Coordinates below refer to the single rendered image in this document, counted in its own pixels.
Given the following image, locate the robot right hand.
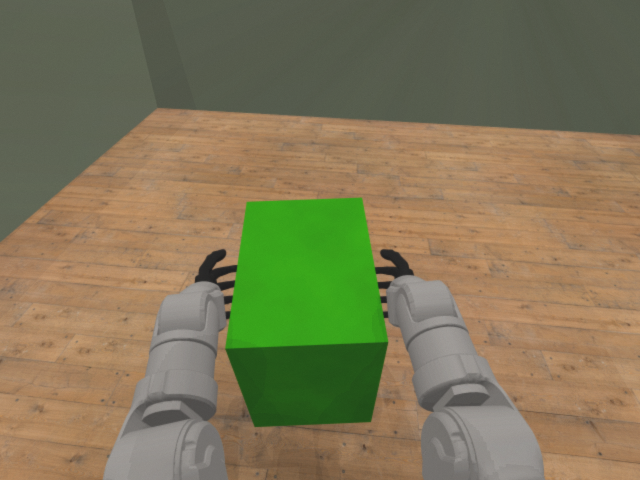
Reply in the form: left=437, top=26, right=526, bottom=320
left=375, top=249, right=414, bottom=318

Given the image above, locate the robot left forearm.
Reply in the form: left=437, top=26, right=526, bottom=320
left=103, top=281, right=227, bottom=480

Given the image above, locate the robot left hand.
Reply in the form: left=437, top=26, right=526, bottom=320
left=195, top=249, right=237, bottom=319

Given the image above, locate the robot right upper arm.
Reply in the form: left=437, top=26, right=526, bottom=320
left=421, top=405, right=545, bottom=480

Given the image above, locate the carton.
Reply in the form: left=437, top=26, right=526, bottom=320
left=225, top=198, right=388, bottom=427

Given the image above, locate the robot right forearm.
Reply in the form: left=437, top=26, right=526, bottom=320
left=386, top=275, right=544, bottom=471

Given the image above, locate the robot left upper arm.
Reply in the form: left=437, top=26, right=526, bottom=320
left=104, top=418, right=228, bottom=480

